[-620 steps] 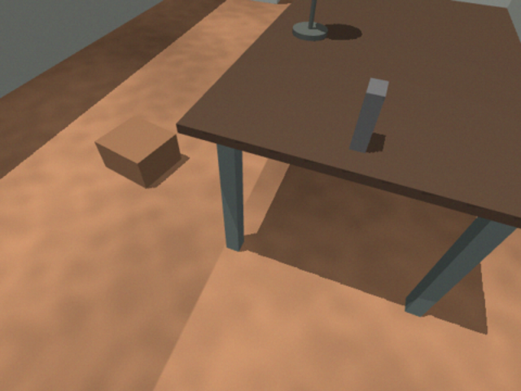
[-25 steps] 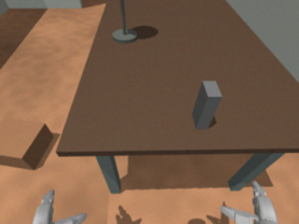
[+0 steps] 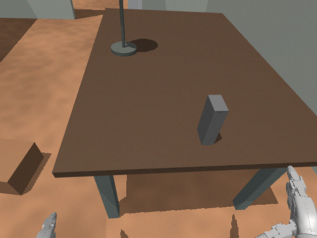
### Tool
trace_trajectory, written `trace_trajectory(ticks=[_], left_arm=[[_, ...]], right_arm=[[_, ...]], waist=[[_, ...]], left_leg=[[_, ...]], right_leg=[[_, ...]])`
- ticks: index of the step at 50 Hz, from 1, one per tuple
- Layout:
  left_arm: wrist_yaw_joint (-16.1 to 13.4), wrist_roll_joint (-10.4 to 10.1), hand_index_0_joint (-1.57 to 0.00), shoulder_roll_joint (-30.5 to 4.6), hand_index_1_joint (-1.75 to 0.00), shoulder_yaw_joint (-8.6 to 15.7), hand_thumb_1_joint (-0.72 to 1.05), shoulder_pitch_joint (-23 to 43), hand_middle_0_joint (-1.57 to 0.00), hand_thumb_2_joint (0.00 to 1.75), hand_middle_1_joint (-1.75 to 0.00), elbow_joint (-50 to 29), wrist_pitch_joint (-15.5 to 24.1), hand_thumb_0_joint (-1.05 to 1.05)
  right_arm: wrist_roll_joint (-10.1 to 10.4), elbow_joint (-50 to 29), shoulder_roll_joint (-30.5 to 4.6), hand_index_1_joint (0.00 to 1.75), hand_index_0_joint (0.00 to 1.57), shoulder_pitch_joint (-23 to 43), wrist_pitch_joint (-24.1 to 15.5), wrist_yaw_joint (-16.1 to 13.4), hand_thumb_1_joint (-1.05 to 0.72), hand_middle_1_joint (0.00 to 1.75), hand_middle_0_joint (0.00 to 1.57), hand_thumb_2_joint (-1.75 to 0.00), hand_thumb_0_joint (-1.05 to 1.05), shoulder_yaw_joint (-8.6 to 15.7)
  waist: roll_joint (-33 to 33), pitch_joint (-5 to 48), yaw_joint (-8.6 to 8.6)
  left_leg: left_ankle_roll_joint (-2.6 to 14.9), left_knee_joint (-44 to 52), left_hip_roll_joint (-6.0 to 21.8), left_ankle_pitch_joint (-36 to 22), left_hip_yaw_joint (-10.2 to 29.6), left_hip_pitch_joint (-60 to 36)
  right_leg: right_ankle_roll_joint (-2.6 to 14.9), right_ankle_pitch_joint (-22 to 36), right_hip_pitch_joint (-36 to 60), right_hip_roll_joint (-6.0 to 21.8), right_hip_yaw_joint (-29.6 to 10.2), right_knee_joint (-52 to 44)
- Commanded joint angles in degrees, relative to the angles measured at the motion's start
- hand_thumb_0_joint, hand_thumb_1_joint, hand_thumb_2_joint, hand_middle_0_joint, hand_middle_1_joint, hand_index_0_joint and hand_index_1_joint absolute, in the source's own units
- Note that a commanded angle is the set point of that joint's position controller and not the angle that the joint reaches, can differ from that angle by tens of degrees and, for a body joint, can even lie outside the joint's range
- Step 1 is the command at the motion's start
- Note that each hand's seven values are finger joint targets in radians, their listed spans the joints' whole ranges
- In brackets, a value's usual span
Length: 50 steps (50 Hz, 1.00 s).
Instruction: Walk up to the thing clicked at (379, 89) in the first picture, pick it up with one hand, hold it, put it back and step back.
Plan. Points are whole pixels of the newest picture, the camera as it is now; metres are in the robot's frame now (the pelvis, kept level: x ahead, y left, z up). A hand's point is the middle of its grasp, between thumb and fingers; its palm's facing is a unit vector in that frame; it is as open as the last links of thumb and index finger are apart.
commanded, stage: rise first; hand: right
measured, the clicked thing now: (210, 121) +0.46 -0.19 +0.03
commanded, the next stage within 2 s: go down in 1.12 s
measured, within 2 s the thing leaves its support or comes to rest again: neither
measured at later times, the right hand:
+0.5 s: hand (293, 209) +0.16 -0.26 +0.10, palm faces +0.35 +0.86 -0.38, open 17.6 cm
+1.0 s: hand (301, 207) +0.15 -0.25 +0.13, palm faces +0.35 +0.85 -0.40, open 17.4 cm
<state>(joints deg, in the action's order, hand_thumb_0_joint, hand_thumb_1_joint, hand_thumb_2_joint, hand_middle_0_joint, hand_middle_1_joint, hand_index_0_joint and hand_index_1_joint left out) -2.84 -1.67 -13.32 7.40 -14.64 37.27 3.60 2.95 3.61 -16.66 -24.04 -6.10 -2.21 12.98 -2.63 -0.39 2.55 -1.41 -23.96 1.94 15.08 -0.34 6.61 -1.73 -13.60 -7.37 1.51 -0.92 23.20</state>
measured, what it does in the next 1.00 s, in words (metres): stands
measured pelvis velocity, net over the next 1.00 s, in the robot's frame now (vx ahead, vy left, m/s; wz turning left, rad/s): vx -0.04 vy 0.00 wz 0.00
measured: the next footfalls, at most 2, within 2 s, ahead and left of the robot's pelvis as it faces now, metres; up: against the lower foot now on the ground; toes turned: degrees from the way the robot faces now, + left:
none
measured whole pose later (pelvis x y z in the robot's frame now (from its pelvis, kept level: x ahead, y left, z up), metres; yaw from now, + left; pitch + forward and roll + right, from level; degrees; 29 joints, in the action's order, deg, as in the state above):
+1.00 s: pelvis -0.04 +0.00 +0.00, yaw +0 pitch -5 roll +0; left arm -2.2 -1.0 -12.2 9.4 -14.1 36.5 7.8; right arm 2.5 -12.4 -17.7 -25.9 -18.2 -0.7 17.3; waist -2.9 -2.8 3.2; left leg -1.5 -24.0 2.1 12.5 -0.4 6.1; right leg -1.5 -11.0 -7.0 1.3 -1.0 23.2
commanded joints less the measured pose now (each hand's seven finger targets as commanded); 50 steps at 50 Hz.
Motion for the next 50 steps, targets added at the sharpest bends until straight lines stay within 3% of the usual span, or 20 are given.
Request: trace_trajectory(ticks=[1,2,4,6,8,9,14,16,18,21,24,28,31,35,36,38,42,45,49,50], left_arm=[[-0.4,0.4,-0.05,-7.0,-0.06,1.1,-0.55,12.0,-0.06,0.06,-0.06,-12.2,3.5,0.0],[-0.5,0.4,-0.05,-5.8,-0.06,-0.1,-0.55,11.3,-0.06,0.06,-0.06,-12.3,3.5,0.0],[-1.2,0.7,-0.05,-9.2,-0.06,2.6,-0.55,8.9,-0.06,0.06,-0.06,-13.3,3.5,0.0],[-1.1,0.9,-0.05,-8.7,-0.06,3.1,-0.54,4.7,-0.05,0.05,-0.06,-10.6,3.2,0.0],[-0.9,0.8,-0.05,-8.1,-0.06,3.8,-0.54,4.0,-0.05,0.05,-0.06,-8.4,3.4,0.0],[-0.5,0.7,-0.05,-6.2,-0.06,2.7,-0.54,3.0,-0.05,0.05,-0.06,-7.5,3.4,0.0],[0.1,0.4,-0.05,-6.0,-0.06,2.6,-0.55,5.8,-0.05,0.06,-0.06,-10.8,4.4,0.0],[-0.2,0.4,-0.05,-8.2,-0.06,4.5,-0.55,6.2,-0.06,0.06,-0.06,-12.0,4.8,0.0],[-0.1,0.5,-0.05,-6.2,-0.06,2.7,-0.55,6.4,-0.05,0.06,-0.06,-11.7,5.1,0.0],[-0.1,0.5,-0.05,-7.0,-0.06,3.7,-0.54,5.7,-0.05,0.06,-0.06,-10.8,5.5,0.0],[0.2,0.5,-0.05,-6.1,-0.06,2.8,-0.54,5.7,-0.05,0.06,-0.06,-11.0,6.1,0.0],[0.3,0.6,-0.06,-7.8,-0.06,4.9,-0.54,6.5,-0.05,0.07,-0.06,-10.4,6.7,0.0],[0.4,0.6,-0.05,-6.5,-0.07,3.9,-0.55,6.1,-0.06,0.08,-0.07,-9.0,6.7,0.0],[0.6,0.5,-0.06,-6.2,-0.07,3.1,-0.54,8.3,-0.06,0.08,-0.07,-10.3,7.2,0.0],[0.6,0.6,-0.05,-4.6,-0.07,1.8,-0.55,8.6,-0.05,0.08,-0.07,-10.7,7.3,0.0],[0.2,0.7,-0.05,-6.6,-0.07,4.2,-0.55,5.9,-0.05,0.09,-0.07,-9.0,7.2,0.0],[0.1,0.8,-0.06,-8.1,-0.08,5.4,-0.55,7.5,-0.06,0.09,-0.07,-9.2,7.3,0.0],[0.4,0.6,-0.05,-5.9,-0.08,3.5,-0.55,7.4,-0.06,0.09,-0.07,-9.5,7.3,0.0],[0.5,0.5,-0.05,-6.7,-0.08,4.4,-0.56,4.8,-0.06,0.1,-0.08,-9.3,7.1,0.0],[0.7,0.4,-0.05,-5.6,-0.08,3.5,-0.56,5.2,-0.06,0.1,-0.08,-10.6,7.2,0.0]], right_arm=[[-0.2,-17.2,-11.1,0.06,0.04,5.6,-5.3,-0.9,0.61,0.06,0.04,-0.04,0.0,6.0],[-0.3,-18.1,-11.8,0.06,0.04,5.2,-5.7,-1.2,0.6,0.06,0.04,-0.04,0.0,6.7],[-0.4,-16.9,-14.1,0.06,0.04,4.1,-6.6,-1.6,0.61,0.06,0.04,-0.04,0.0,9.6],[-0.3,-16.1,-12.2,0.06,0.04,1.8,-6.8,-1.1,0.61,0.06,0.04,-0.04,0.0,8.5],[-0.2,-18.5,-12.8,0.06,0.04,1.6,-7.7,-0.9,0.61,0.06,0.04,-0.04,0.0,9.9],[-0.3,-18.6,-11.4,0.06,0.04,0.2,-7.9,-0.5,0.61,0.06,0.04,-0.04,0.0,8.9],[-0.2,-22.4,-11.3,0.06,0.04,2.4,-9.3,0.1,0.59,0.06,0.04,-0.04,0.0,8.9],[0.1,-23.9,-11.0,0.06,0.04,4.4,-10.0,0.1,0.57,0.06,0.04,-0.04,0.0,8.8],[-0.1,-23.7,-11.7,0.06,0.04,3.7,-10.5,0.1,0.57,0.06,0.04,-0.04,0.0,9.6],[-0.1,-24.2,-11.6,0.06,0.05,4.8,-11.3,0.1,0.58,0.06,0.04,-0.04,0.0,9.6],[-0.1,-24.4,-11.7,0.06,0.05,4.8,-11.9,0.1,0.57,0.06,0.04,-0.05,0.0,10.0],[0.1,-25.0,-12.6,0.06,0.05,4.9,-12.8,0.3,0.56,0.06,0.04,-0.05,0.0,11.3],[0.0,-24.4,-11.8,0.06,0.05,4.0,-13.3,0.5,0.55,0.06,0.05,-0.05,0.0,10.5],[0.1,-24.9,-11.3,0.06,0.05,4.4,-14.2,0.5,0.55,0.06,0.05,-0.06,0.0,10.2],[0.0,-26.0,-11.8,0.06,0.05,4.9,-14.6,0.4,0.57,0.06,0.05,-0.05,0.0,10.5],[0.0,-26.1,-12.4,0.06,0.05,4.5,-14.9,0.4,0.56,0.06,0.05,-0.06,0.0,11.0],[0.1,-26.7,-12.4,0.06,0.05,4.4,-15.2,0.4,0.53,0.06,0.05,-0.06,0.0,11.1],[0.0,-27.4,-11.7,0.06,0.05,3.5,-15.5,0.6,0.52,0.06,0.05,-0.06,0.0,10.5],[0.4,-28.4,-10.8,0.06,0.05,2.6,-15.6,0.9,0.5,0.06,0.05,-0.07,0.0,9.9],[0.3,-30.2,-11.3,0.06,0.05,2.4,-15.8,1.0,0.51,0.06,0.05,-0.07,0.0,10.5]], waist=[[3.0,5.4,0.42],[3.9,5.1,0.74],[4.5,4.6,0.64],[3.9,3.1,0.45],[1.3,2.4,0.93],[1.4,1.8,1.05],[1.4,1.7,-0.1],[2.1,0.7,-0.98],[1.7,0.1,-0.22],[0.3,-1.0,-0.46],[0.2,-0.9,0.18],[-0.4,0.0,0.13],[1.1,-0.2,0.29],[1.7,-1.0,0.94],[1.4,-0.5,1.34],[2.0,0.5,0.7],[1.2,0.9,0.45],[1.3,1.1,0.83],[1.1,-0.1,0.1],[-0.1,0.2,0.69]], left_leg=[[0.76,3.1,-1.4,-15.5,-3.2,-0.9],[0.65,3.3,-1.3,-14.6,-3.3,-1.4],[0.54,3.8,-1.1,-12.5,-3.1,-1.5],[0.63,3.9,-1.1,-12.3,-3.2,-0.6],[1.02,3.6,-1.1,-11.2,-3.3,0.0],[1.15,3.7,-1.3,-10.6,-3.6,0.3],[1.1,4.3,-1.3,-9.3,-3.5,1.0],[1.09,4.6,-1.5,-6.6,-3.6,2.1],[1.08,5.2,-1.2,-5.6,-3.5,2.1],[1.43,4.9,-1.6,-3.6,-3.6,2.8],[1.69,5.1,-1.9,-2.0,-4.0,2.2],[1.65,5.3,-1.6,-2.2,-3.6,2.0],[1.57,5.5,-1.6,-2.9,-3.4,2.3],[1.73,6.3,-1.8,2.2,-3.6,2.5],[1.72,6.4,-1.6,2.1,-3.4,2.2],[1.58,5.9,-1.7,-0.2,-3.5,2.0],[1.62,5.6,-1.7,-1.7,-3.4,1.8],[1.66,5.4,-1.9,-2.3,-3.6,1.2],[1.61,5.5,-2.0,-3.1,-3.9,1.7],[1.71,5.1,-2.0,-3.3,-3.8,1.4]], right_leg=[[2.18,15.9,1.8,-1.7,3.0,-1.9],[2.3,15.0,1.5,-2.0,3.0,-2.1],[2.38,13.0,1.5,-2.2,3.1,-2.4],[2.49,12.8,1.5,-2.3,3.3,-2.5],[2.23,12.0,1.4,-2.4,3.5,-2.6],[2.2,11.7,0.8,-2.2,3.4,-2.9],[2.34,10.2,1.0,-2.2,3.4,-3.3],[2.35,7.6,1.2,-2.1,3.1,-3.9],[2.46,6.6,0.8,-2.4,3.1,-3.9],[2.25,4.7,0.2,-2.0,3.0,-4.7],[2.17,3.0,-0.5,-1.9,2.7,-5.4],[2.21,3.4,-0.1,-2.1,2.9,-4.7],[2.32,4.4,0.1,-2.2,3.3,-4.4],[2.26,0.3,-1.1,-2.1,3.1,-5.2],[2.24,0.6,-0.8,-2.3,3.3,-4.9],[2.3,2.5,-0.3,-2.2,3.2,-4.6],[2.28,3.6,0.4,-2.1,3.1,-4.5],[2.26,4.1,0.2,-2.0,3.1,-4.6],[2.24,4.5,0.2,-2.0,3.2,-4.9],[2.09,4.9,0.2,-1.9,3.2,-4.8]])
